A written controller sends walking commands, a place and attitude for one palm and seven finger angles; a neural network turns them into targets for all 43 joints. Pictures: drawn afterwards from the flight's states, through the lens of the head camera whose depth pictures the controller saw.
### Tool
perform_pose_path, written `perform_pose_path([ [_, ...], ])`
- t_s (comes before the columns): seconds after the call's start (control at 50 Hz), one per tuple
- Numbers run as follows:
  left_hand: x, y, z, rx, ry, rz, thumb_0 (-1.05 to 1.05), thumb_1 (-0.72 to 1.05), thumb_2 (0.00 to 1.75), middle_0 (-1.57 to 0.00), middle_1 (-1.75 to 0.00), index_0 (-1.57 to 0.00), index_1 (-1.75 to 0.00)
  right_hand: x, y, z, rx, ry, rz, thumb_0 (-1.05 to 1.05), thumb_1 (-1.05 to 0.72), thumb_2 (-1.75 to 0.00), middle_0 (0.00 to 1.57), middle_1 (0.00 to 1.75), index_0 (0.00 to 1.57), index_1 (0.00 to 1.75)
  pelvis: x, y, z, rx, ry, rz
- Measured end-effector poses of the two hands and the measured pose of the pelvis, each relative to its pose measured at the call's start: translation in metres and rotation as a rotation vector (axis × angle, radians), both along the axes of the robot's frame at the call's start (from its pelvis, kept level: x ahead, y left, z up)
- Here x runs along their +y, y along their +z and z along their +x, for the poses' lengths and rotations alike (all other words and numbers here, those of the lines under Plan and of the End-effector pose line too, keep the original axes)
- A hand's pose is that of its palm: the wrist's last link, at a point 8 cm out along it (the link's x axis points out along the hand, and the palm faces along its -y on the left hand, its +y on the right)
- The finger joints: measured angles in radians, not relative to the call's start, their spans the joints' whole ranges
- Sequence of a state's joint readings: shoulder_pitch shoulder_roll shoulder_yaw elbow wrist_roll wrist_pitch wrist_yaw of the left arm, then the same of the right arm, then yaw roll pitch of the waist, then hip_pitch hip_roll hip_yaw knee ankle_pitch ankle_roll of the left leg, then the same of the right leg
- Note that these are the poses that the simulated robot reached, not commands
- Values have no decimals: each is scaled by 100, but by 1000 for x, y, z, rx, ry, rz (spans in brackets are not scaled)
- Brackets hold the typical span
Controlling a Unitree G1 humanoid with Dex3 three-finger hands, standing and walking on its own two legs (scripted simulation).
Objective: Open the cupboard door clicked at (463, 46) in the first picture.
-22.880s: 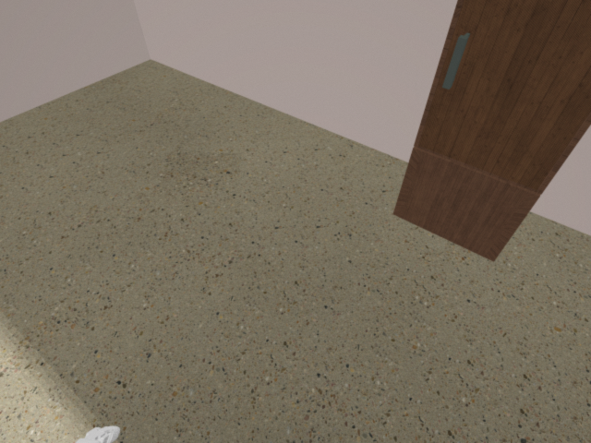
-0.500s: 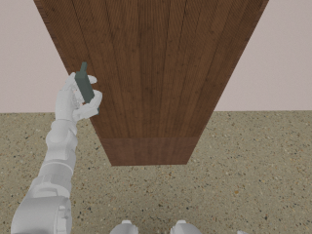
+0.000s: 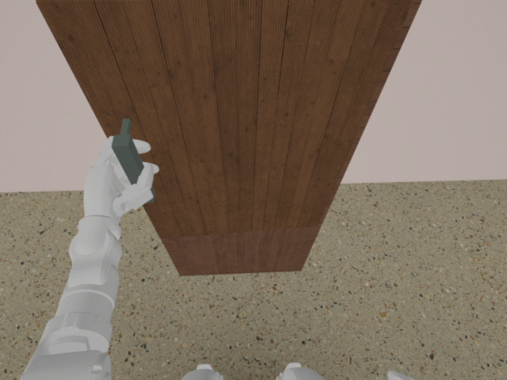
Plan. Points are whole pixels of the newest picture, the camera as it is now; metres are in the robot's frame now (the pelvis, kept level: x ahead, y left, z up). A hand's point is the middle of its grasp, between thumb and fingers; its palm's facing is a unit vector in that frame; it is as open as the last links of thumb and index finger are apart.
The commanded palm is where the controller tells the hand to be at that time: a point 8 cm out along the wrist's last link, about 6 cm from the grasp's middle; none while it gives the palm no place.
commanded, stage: pull the door open along its arc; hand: left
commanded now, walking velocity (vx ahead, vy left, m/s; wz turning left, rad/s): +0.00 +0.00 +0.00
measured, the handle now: (137, 163) +0.46 +0.19 +0.05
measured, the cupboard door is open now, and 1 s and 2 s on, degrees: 3 37 33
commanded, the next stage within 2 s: open thumb and fingers to let go in 0.84 s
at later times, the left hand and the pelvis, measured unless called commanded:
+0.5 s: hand (176, 260) +0.28 +0.10 +0.07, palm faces +0.44 -0.90 +0.05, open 6.1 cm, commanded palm +0.21 +0.15 +0.06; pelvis +0.02 -0.02 +0.00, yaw +3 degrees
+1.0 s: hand (213, 311) +0.21 +0.05 +0.06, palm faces +0.38 -0.93 +0.01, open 6.0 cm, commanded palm +0.16 +0.10 +0.06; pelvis +0.01 -0.05 -0.01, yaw +4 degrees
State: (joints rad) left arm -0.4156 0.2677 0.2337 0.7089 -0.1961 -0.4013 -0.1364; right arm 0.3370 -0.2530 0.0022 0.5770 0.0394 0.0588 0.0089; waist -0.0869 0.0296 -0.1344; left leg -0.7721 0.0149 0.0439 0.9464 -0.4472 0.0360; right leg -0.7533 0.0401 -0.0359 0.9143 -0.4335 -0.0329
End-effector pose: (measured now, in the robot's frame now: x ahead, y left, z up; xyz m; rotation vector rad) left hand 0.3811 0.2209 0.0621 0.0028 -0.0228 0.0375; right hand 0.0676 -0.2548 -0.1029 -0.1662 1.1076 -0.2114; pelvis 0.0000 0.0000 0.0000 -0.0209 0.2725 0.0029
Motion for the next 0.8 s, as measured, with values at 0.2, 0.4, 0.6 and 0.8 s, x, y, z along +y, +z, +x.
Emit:
perform_pose_path([
  [0.2, -21, -2, -68, -3, 78, -74, 0, 67, 73, -34, -133, -33, -131, 11, 15, 58, -154, 65, 23, 1, -91, -90, 20, 30, 20, 30, 0, 7, 13, -29, -3, 7],
  [0.4, -61, 1, -125, 9, 350, -57, -1, 67, 77, -35, -131, -34, -131, 39, 25, 131, -315, 226, 75, 1, -91, -90, 20, 30, 20, 30, -8, 0, 15, -51, 29, 15],
  [0.6, -91, 5, -161, 64, 428, -51, 0, 68, 78, -31, -130, -35, -133, 43, 33, 145, -365, 266, 94, 1, -91, -89, 20, 30, 20, 30, -23, 3, 20, -82, 53, 22],
  [0.8, -116, 7, -198, 101, 336, -40, -1, 67, 76, -29, -131, -37, -134, 18, 32, 138, -392, 246, 80, 2, -91, -90, 20, 30, 20, 30, -35, 2, 22, -92, 59, 31],
])
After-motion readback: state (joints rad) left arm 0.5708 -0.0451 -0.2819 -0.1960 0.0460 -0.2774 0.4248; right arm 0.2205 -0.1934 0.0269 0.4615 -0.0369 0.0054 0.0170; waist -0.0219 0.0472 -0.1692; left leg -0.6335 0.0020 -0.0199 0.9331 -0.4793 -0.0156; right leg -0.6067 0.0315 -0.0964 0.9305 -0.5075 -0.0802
